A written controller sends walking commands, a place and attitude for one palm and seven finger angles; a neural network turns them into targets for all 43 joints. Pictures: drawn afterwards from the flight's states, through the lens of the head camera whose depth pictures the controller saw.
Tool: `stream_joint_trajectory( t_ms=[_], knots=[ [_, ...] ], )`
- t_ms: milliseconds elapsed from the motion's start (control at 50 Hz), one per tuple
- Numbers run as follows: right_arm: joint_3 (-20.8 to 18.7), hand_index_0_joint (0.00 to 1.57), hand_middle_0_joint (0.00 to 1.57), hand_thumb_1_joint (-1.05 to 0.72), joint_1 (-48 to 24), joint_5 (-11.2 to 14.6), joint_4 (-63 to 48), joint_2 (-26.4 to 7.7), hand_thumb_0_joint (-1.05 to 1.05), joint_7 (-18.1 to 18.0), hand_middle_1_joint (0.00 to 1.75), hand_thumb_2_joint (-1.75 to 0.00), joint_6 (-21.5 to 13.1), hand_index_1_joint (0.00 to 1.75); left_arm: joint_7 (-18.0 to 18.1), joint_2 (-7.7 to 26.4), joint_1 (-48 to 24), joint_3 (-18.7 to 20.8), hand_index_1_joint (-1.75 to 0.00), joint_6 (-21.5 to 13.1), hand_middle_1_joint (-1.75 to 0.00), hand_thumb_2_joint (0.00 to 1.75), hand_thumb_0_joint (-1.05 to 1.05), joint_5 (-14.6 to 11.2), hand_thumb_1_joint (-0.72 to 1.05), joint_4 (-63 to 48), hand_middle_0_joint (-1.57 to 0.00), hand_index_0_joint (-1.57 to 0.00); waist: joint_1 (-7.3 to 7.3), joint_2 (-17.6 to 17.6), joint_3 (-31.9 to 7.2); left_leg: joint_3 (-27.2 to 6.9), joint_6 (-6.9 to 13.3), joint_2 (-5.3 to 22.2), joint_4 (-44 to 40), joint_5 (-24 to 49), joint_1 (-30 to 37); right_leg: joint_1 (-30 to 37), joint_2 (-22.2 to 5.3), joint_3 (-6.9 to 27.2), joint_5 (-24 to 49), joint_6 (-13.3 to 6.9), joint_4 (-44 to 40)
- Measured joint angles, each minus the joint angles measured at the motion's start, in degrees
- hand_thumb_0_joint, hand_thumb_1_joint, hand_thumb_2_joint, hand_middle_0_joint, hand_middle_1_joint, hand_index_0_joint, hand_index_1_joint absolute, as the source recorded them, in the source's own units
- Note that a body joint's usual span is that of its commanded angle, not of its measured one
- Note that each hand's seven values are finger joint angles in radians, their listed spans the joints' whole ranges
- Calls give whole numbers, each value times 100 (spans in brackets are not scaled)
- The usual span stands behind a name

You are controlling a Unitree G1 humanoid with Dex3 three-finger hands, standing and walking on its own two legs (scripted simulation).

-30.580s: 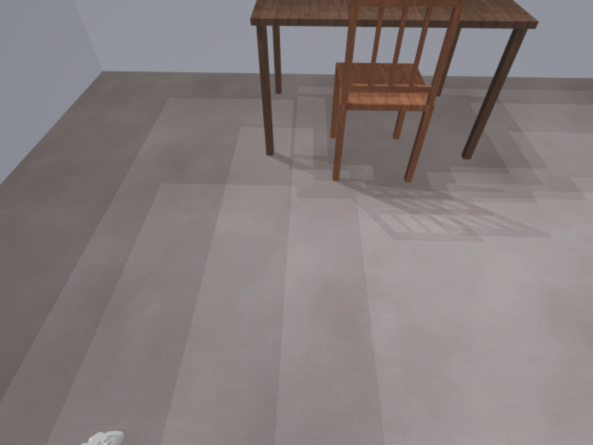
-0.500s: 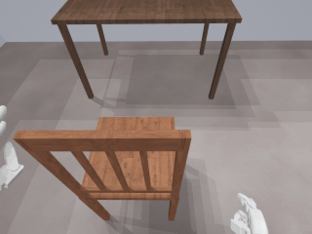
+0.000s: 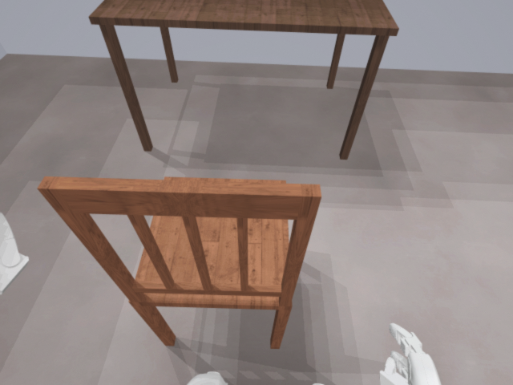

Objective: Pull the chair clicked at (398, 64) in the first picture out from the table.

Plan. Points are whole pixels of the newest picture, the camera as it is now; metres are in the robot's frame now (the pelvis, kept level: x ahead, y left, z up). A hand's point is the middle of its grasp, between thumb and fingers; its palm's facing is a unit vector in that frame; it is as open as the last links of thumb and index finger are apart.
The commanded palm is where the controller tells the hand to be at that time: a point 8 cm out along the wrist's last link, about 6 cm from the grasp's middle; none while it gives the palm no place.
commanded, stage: step back with the hand held close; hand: left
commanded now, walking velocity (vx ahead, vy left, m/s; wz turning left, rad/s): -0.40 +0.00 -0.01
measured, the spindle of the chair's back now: (199, 255) +0.35 +0.15 -0.08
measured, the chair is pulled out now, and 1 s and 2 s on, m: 0.79 0.79 0.79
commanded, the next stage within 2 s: stop stepping back and stand still in 1.12 s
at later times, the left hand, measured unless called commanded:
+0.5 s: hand (13, 261) +0.20 +0.27 +0.19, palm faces +0.46 -0.73 -0.50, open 7.4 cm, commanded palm +0.13 +0.31 +0.19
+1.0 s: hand out of the picture +0.17 +0.27 +0.19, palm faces +0.42 -0.73 -0.54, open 7.4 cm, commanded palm +0.10 +0.30 +0.19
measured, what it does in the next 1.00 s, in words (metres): steps on the spot: left foot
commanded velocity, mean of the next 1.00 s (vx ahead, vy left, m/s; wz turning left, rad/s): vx -0.40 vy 0.00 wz -0.04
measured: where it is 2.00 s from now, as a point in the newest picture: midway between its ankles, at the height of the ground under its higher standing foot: outside the picture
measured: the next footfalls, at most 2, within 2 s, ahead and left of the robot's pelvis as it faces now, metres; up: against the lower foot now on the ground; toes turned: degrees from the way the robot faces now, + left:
left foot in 0.92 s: +0.03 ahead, +0.12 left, +0.00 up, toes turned +1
right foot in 1.16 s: -0.06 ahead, -0.16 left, +0.00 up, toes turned -1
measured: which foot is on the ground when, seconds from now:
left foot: down 0.00-0.76, up 0.78-0.90, down 0.92-1.00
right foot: down 0.00-0.92, up 0.94-1.00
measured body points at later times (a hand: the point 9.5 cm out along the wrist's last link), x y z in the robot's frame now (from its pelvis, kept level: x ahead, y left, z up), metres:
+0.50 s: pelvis -0.01 +0.01 +0.00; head +0.03 +0.03 +0.44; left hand +0.17 +0.31 +0.21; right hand +0.16 -0.24 -0.09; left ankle +0.07 +0.13 -0.72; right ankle +0.09 -0.14 -0.72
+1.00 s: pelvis -0.04 +0.00 +0.01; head +0.00 +0.03 +0.45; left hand +0.14 +0.31 +0.21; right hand +0.13 -0.24 -0.07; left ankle -0.01 +0.12 -0.72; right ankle +0.01 -0.14 -0.70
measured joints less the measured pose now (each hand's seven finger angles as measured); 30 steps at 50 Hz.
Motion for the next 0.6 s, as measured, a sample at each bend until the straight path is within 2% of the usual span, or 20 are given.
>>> stream_joint_trajectory(
  t_ms=[140,240,380,440,500,580,600],
  knots=[
    [-59,21,20,-90,-142,-34,54,-9,2,21,30,-90,-21,30,4,195,85,172,-30,-180,-30,90,1,4,88,-142,-22,-22,-87,-38,39,-9,-8,17,-69,362,-147,-140,5,-25,80,-2,-20],
    [-95,21,20,-90,-91,3,-11,17,2,-4,30,-90,-101,30,-8,310,129,341,-30,-279,-30,90,1,48,88,-89,-22,-22,-139,-46,29,5,17,72,136,283,-274,-243,4,-71,-45,-11,199],
    [-100,21,20,-90,-105,-69,126,14,2,31,30,-90,-205,30,-5,112,14,270,-30,-368,-30,90,1,34,88,-145,-22,-22,-71,-122,57,19,11,43,377,-257,-402,-345,-46,-82,-122,-17,344],
    [-104,21,20,-90,-167,-120,221,-4,2,53,30,-90,-187,30,4,81,26,204,-30,-406,-30,90,1,29,88,-250,-22,-22,-78,-164,73,11,14,-5,205,-51,-363,-312,-63,-56,-25,3,193],
    [-117,21,20,-90,-185,-118,209,11,2,34,30,-90,-179,30,-8,198,116,269,-30,-460,-30,90,1,31,88,-316,-22,-22,-107,-159,63,28,5,38,83,417,-334,-296,-20,-41,-6,-1,140],
    [-121,21,20,-90,-95,-44,86,110,2,-9,30,-90,-272,30,-55,411,102,460,-30,-525,-30,90,1,58,88,-203,-22,-22,-203,-105,45,-86,-6,61,247,293,-392,-165,126,55,-302,-86,504],
    [-110,21,20,-90,-83,-36,81,141,2,-2,30,-90,-306,30,-72,438,100,510,-30,-541,-30,90,1,38,88,-185,-22,-22,-172,-120,20,-81,-17,70,285,272,-421,-107,137,67,-573,-66,500]
  ],
)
